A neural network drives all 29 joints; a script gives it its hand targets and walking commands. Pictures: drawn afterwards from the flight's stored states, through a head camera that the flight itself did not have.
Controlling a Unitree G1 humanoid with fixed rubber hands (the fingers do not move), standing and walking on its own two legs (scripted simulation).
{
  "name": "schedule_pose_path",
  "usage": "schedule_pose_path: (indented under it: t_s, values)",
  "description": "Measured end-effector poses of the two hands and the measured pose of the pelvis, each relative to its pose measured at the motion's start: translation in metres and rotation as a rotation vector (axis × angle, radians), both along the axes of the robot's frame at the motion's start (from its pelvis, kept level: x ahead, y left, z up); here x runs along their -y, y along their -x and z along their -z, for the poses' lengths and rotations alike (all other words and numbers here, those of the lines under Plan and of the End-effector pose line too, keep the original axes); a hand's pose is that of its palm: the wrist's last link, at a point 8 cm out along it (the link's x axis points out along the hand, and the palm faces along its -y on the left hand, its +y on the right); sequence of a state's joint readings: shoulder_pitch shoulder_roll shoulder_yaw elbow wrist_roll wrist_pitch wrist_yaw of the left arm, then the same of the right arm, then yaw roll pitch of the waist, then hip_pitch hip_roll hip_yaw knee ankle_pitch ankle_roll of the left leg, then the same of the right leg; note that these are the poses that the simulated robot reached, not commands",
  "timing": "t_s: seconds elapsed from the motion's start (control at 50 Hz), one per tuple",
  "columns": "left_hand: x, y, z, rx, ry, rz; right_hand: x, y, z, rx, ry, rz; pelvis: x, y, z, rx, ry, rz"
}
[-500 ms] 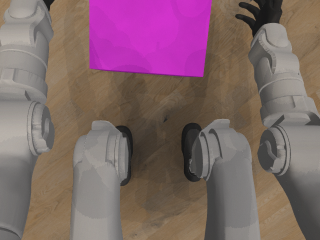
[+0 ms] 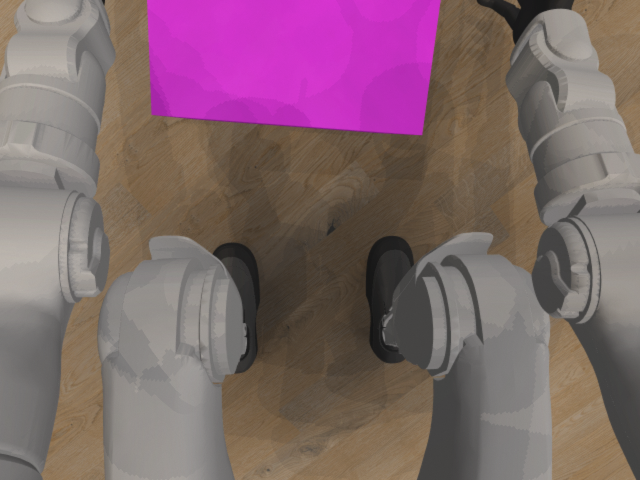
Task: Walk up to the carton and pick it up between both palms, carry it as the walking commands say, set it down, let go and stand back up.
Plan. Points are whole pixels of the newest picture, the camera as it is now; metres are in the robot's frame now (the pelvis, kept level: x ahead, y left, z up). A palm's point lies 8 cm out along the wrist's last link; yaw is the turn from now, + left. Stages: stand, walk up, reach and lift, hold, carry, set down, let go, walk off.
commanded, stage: reach and lift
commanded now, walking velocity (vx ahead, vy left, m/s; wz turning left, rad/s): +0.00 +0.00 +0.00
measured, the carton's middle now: out of the picture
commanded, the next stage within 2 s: none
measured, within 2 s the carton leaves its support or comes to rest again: leaves its support in 1.44 s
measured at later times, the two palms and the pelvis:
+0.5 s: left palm out of the picture +0.54 +0.21 -0.18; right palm (511, 6) +0.53 -0.16 -0.17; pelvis -0.01 +0.00 +0.00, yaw +0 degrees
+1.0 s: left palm out of the picture +0.54 +0.20 -0.17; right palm out of the picture +0.53 -0.14 -0.17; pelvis -0.01 +0.00 +0.01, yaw +1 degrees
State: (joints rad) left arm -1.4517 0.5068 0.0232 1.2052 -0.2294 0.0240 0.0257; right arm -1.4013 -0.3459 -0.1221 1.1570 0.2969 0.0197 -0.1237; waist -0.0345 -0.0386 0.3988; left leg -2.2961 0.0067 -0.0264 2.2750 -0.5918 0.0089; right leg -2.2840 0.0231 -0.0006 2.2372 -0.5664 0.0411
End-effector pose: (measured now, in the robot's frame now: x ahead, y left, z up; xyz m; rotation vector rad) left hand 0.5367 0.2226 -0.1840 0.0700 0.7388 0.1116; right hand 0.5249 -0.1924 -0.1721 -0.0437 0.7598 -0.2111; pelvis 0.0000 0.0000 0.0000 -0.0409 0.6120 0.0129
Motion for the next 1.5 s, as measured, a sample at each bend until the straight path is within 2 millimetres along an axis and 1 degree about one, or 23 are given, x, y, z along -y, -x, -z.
schedule_pose_path:
  t_s: [0.16, 0.32, 0.4, 0.68, 0.86, 1.0, 1.32, 1.42, 1.5]
  values:
    - [-0.001, 0.001, -0.005, -0.003, -0.005, -0.003, -0.003, 0.002, -0.001, -0.003, -0.003, -0.002, 0.0, 0.004, 0.0, 0.005, -0.001, -0.002]
    - [0.008, -0.001, -0.006, -0.006, 0.001, 0.013, -0.01, 0.003, -0.001, -0.009, -0.009, -0.012, 0.0, 0.008, -0.001, 0.011, 0.001, -0.002]
    - [0.016, -0.003, -0.006, -0.004, 0.007, 0.027, -0.018, 0.0, -0.001, -0.007, -0.014, -0.024, 0.0, 0.009, -0.002, 0.012, 0.002, -0.001]
    - [0.018, -0.004, -0.006, -0.008, -0.022, 0.03, -0.052, -0.009, -0.001, 0.005, -0.043, -0.068, -0.001, 0.007, -0.006, -0.003, 0.0, -0.008]
    - [0.019, -0.004, -0.007, -0.018, -0.03, 0.026, -0.052, -0.008, -0.001, 0.008, -0.042, -0.048, -0.004, 0.007, -0.008, -0.005, 0.004, -0.012]
    - [0.021, -0.006, -0.009, -0.045, -0.017, 0.037, -0.053, -0.008, -0.003, -0.007, -0.053, -0.058, -0.004, 0.006, -0.006, -0.002, 0.004, -0.014]
    - [0.032, -0.001, -0.009, -0.066, 0.017, 0.068, -0.039, -0.004, -0.007, -0.052, -0.028, -0.064, -0.003, 0.002, -0.002, -0.006, 0.005, -0.01]
    - [0.035, -0.001, -0.011, -0.061, 0.008, 0.069, -0.037, -0.003, -0.012, -0.045, -0.021, -0.05, -0.002, 0.002, -0.002, -0.004, 0.005, -0.009]
    - [0.037, -0.002, -0.018, -0.047, 0.002, 0.064, -0.036, -0.002, -0.019, -0.027, -0.019, -0.037, -0.001, 0.003, -0.004, -0.005, 0.004, -0.008]
